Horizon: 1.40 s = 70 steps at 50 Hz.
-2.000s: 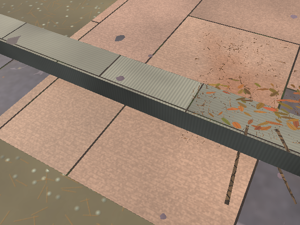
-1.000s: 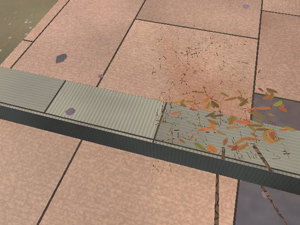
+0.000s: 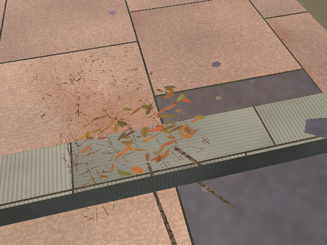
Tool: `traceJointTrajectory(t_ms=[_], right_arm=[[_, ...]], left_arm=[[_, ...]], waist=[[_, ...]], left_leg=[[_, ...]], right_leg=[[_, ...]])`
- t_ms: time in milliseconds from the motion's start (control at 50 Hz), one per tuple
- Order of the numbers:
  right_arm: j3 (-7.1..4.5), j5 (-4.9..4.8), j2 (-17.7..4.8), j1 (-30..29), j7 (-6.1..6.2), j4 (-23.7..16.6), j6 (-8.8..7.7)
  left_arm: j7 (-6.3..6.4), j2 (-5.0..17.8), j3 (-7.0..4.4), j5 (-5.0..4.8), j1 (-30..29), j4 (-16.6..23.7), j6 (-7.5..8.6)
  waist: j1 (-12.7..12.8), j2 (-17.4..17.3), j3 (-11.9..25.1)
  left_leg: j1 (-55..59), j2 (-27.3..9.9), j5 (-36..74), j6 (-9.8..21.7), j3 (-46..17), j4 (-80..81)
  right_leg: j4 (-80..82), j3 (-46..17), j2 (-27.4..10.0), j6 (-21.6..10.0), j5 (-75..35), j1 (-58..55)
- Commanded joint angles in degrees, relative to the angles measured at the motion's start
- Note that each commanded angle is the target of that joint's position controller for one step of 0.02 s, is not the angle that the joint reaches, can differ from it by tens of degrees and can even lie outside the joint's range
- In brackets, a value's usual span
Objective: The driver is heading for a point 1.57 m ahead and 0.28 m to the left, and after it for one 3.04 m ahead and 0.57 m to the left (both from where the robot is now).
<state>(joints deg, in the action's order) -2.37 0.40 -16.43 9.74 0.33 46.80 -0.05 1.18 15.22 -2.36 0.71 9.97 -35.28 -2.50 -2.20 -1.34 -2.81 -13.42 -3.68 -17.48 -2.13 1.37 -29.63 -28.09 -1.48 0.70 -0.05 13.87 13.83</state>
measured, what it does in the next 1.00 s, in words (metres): stands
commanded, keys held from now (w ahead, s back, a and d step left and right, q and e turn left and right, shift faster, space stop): no key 0.76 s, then w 0.24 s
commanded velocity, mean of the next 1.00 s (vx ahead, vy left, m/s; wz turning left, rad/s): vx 0.05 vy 0.00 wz -0.03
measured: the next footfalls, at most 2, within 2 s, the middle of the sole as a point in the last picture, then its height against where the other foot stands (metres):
right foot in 1.40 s outside the picture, level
left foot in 1.78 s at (139, 220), level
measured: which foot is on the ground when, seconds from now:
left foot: down 0.00-1.00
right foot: down 0.00-0.98, up 1.00-1.00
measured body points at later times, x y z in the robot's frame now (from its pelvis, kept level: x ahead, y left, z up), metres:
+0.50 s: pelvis +0.01 -0.02 +0.00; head +0.02 -0.02 +0.45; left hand +0.15 +0.24 -0.11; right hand +0.09 -0.30 -0.13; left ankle -0.01 +0.15 -0.74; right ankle +0.00 -0.12 -0.74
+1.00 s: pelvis +0.04 +0.02 -0.01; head +0.04 +0.03 +0.44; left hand +0.09 +0.29 -0.15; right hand +0.07 -0.25 -0.14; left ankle +0.00 +0.12 -0.74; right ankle +0.00 -0.12 -0.73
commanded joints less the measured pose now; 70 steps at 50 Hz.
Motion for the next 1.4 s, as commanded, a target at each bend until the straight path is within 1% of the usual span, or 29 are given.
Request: traceJointTrajectory(t_ms=[20,40,60,100,300,760,780,800,840,860,880,900,940,960,980,1000,1020,1040,1060,1080,1100,1120,1140,1220,1260,1320,1360,1380,1400], right_arm=[[-0.54,0.75,-5.63,-1.18,0.0,-3.58,-1.29],[-0.48,0.65,-5.66,-1.3,0.19,-2.96,-1.09],[-0.71,0.68,-6.91,-0.92,0.45,-2.56,-0.77],[-0.68,0.4,-6.96,-0.48,0.49,-1.92,-0.65],[-0.55,0.15,-6.5,1.34,1.14,2.29,-0.65],[-0.4,-0.16,-5.41,3.11,2.26,9.31,-0.32],[-0.34,-0.27,-4.92,4.19,2.31,9.99,-0.25],[0.15,1.19,-3.6,4.63,1.03,10.56,0.69],[0.12,1.5,-3.11,2.96,-0.2,9.31,1.22],[-0.59,-1.8,-4.6,1.79,1.1,8.51,-0.34],[-0.17,-2.1,-3.34,1.68,1.46,8.08,-1.68],[0.02,-1.97,-2.45,1.96,1.38,7.97,-2.87],[0.11,-2.2,-1.45,5.64,0.56,9.08,-4.57],[0.06,-2.13,-1.22,10.08,0.16,10.9,-5.11],[-0.7,-1.63,-3.45,16.21,0.09,13.29,-5.36],[-2.47,-1.41,-10.18,22.98,-0.25,15.22,-5.73],[-2.57,-0.55,-11.59,23.01,-0.87,14.75,-6.3],[-1.58,-0.28,-7.92,19.17,-0.75,13.4,-6.77],[-1.1,-0.62,-5.75,16.94,-0.77,12.22,-7.02],[-1.08,-0.92,-5.79,15.76,-0.94,11.72,-6.92],[-0.55,-0.87,-4.42,15.6,-0.97,11.55,-6.56],[-0.01,-0.63,-2.8,16.54,-0.83,11.76,-6.08],[0.17,-0.51,-2.38,17.58,-0.58,11.9,-5.65],[-0.07,-0.27,-5.1,17.86,0.76,10.84,-4.82],[-0.49,-0.58,-6.48,19.33,1.0,11.16,-5.0],[-1.32,-1.57,-7.41,18.97,1.03,11.4,-5.22],[-1.95,-1.32,-8.46,17.22,0.99,10.95,-4.85],[-2.02,-0.99,-8.4,16.18,1.01,10.53,-4.35],[-1.67,-0.52,-7.55,15.89,1.12,9.79,-3.97]], left_arm=[[-0.64,5.8,-1.28,1.05,-2.81,4.35,1.7],[-0.82,6.23,-1.39,1.14,-3.03,3.92,2.1],[-1.0,6.63,-1.4,1.01,-2.69,3.74,2.49],[-1.07,6.12,-0.99,0.9,-1.2,2.81,2.9],[-1.01,5.29,-0.88,0.44,-1.75,0.71,2.92],[0.14,4.95,-1.14,-0.28,1.16,-10.61,2.81],[0.27,5.05,-1.21,-0.41,2.02,-11.52,2.67],[0.08,5.65,-1.2,0.78,4.64,-13.09,2.2],[-0.38,7.98,-2.07,1.13,5.47,-14.13,1.32],[0.17,9.13,-2.57,-1.67,3.69,-12.72,2.32],[0.3,10.1,-2.75,-2.23,4.83,-13.34,3.21],[0.32,10.3,-2.94,-2.42,6.08,-14.06,3.95],[0.21,8.8,-2.59,-2.43,2.99,-13.62,4.68],[0.04,7.38,-2.15,-2.64,-1.2,-12.32,4.71],[-0.14,4.83,-1.42,-2.31,-4.96,-10.77,5.01],[-0.16,1.1,-0.53,-2.11,-8.55,-8.04,5.93],[-0.03,4.27,-1.26,-2.66,-9.34,-6.81,7.07],[-0.49,5.62,-1.63,-3.46,-5.98,-8.14,7.9],[-1.05,5.44,-1.61,-3.49,-2.85,-9.94,8.36],[-1.33,5.41,-1.76,-3.03,-2.83,-10.37,8.66],[-1.62,5.61,-2.0,-2.43,-4.56,-10.1,8.78],[-2.03,4.83,-1.94,-2.03,-5.63,-9.79,8.77],[-2.44,3.48,-1.62,-1.92,-6.33,-9.62,8.63],[-3.16,-0.05,0.04,-2.1,-14.85,-6.6,8.33],[-3.36,0.77,0.17,-2.35,-17.85,-5.52,8.24],[-3.61,3.4,-0.31,-2.57,-18.89,-4.6,8.43],[-3.4,6.14,-1.5,-2.3,-14.35,-5.38,8.61],[-3.07,8.02,-2.61,-2.26,-6.83,-7.67,8.51],[-2.49,10.04,-3.81,-2.31,2.83,-10.71,8.17]], waist=[[0.38,9.29,7.69],[0.69,9.68,7.04],[1.27,10.05,5.21],[1.2,7.99,3.47],[1.05,2.92,3.9],[1.13,1.59,2.09],[1.14,2.09,3.21],[2.3,2.78,1.78],[2.75,6.25,-2.57],[2.84,7.69,-3.93],[3.07,10.74,-3.68],[3.13,12.04,-4.4],[0.25,11.78,-4.82],[-2.53,9.6,-4.78],[-4.83,3.5,-3.49],[-6.36,-12.19,-1.91],[-6.04,-13.92,-3.87],[-2.95,-7.34,-5.06],[-1.59,-5.62,-4.32],[-1.09,-4.26,-4.12],[-1.19,-3.61,-4.02],[-1.32,-4.14,-3.32],[-1.49,-4.6,-2.7],[-2.88,-4.16,-4.26],[-3.23,-5.33,-5.15],[-1.26,-5.7,-5.51],[2.71,-6.75,-0.85],[6.73,-6.8,4.13],[10.89,-5.92,10.01]], left_leg=[[-1.18,-0.32,2.11,-1.19,-1.0,1.73],[-0.41,-0.17,5.55,-1.29,-0.74,2.34],[-0.39,-0.37,7.34,-1.34,-1.08,2.61],[0.82,-0.61,8.86,-1.16,-1.45,3.52],[3.4,-0.92,10.68,-1.61,-1.33,5.38],[2.99,-0.16,9.89,-0.95,-0.34,6.19],[3.1,0.85,4.6,-0.75,0.86,5.55],[1.75,0.33,-0.92,1.08,-0.27,5.26],[-3.38,3.0,-11.94,2.84,2.04,0.64],[-6.48,4.41,-10.95,2.55,3.84,-4.23],[-8.43,4.3,-9.56,3.07,3.34,-7.67],[-8.31,3.21,-8.93,4.01,1.65,-9.55],[-3.81,2.1,-8.58,6.72,0.41,-5.25],[4.04,2.46,-6.57,8.05,0.29,2.26],[13.15,-1.21,-5.22,8.98,-6.19,8.02],[19.08,-11.8,-15.47,13.47,-25.06,17.73],[20.03,-19.47,-13.81,18.15,-39.46,22.06],[20.75,-19.02,-10.27,17.72,-36.11,20.8],[22.03,-16.04,-6.76,15.78,-29.86,20.35],[22.99,-14.67,-2.37,14.13,-25.53,20.69],[22.74,-13.43,4.66,12.76,-21.16,21.09],[21.87,-11.5,11.44,11.89,-16.97,21.32],[21.18,-10.14,16.68,11.63,-13.76,21.35],[12.13,-6.69,19.9,11.21,-6.13,23.99],[10.26,-7.48,18.94,11.58,-5.64,25.5],[14.33,-10.27,24.31,10.68,-5.23,23.43],[17.66,-11.06,43.05,9.26,-3.91,15.72],[17.26,-9.8,51.72,8.2,-2.38,7.05],[11.42,-7.61,51.76,6.75,-1.41,-4.38]], right_leg=[[7.0,-11.72,-11.19,-8.48,-12.3,-6.62],[6.74,-9.85,-8.66,-6.35,-8.04,-6.0],[7.18,-9.51,-7.86,-5.32,-6.84,-4.31],[6.74,-8.9,-6.85,-4.24,-8.53,-2.78],[5.71,-7.03,-4.98,-4.17,-11.48,-3.41],[4.35,-2.89,-2.27,-2.33,-10.85,-3.29],[4.79,-2.56,-1.75,-2.59,-4.21,-3.76],[7.13,-5.5,-3.86,-3.88,5.99,-3.35],[11.34,-10.27,-5.55,-6.52,27.19,-0.26],[13.15,-13.07,-7.37,-7.98,31.34,0.9],[15.53,-18.52,-11.0,-10.05,33.91,0.03],[17.21,-22.64,-13.72,-11.75,33.91,1.41],[15.87,-21.8,-14.04,-11.31,29.81,4.31],[12.59,-16.87,-10.98,-9.23,25.92,8.94],[2.59,-9.72,-6.08,-5.93,18.02,15.54],[-16.14,2.69,2.06,-1.04,12.06,24.0],[-27.46,-0.44,1.5,-0.99,19.23,32.38],[-34.05,-3.64,-1.99,-2.05,15.27,35.3],[-35.72,-3.09,-3.52,-2.96,9.83,36.07],[-35.2,-2.17,-4.99,-3.34,5.81,37.39],[-33.53,-1.56,-6.36,-3.23,2.56,36.95],[-31.54,-0.29,-6.69,-2.66,0.26,34.96],[-29.31,1.2,-6.34,-1.92,-1.65,33.49],[-12.94,4.94,-3.72,0.41,-10.67,24.06],[-7.65,5.68,-2.46,0.24,-13.39,19.56],[-2.64,3.66,-2.37,-2.21,-13.6,17.4],[-2.18,4.35,-0.49,-4.66,-11.41,10.45],[-1.95,5.26,0.99,-6.37,-11.23,1.54],[-2.37,4.35,0.36,-8.21,-11.65,-11.98]])
Velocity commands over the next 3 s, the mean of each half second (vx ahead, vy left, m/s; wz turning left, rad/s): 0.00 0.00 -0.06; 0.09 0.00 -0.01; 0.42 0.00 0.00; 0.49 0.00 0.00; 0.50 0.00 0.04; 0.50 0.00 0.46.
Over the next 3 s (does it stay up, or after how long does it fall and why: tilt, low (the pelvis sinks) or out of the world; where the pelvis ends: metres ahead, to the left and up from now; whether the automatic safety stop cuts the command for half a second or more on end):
stays up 1.06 0.03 0.12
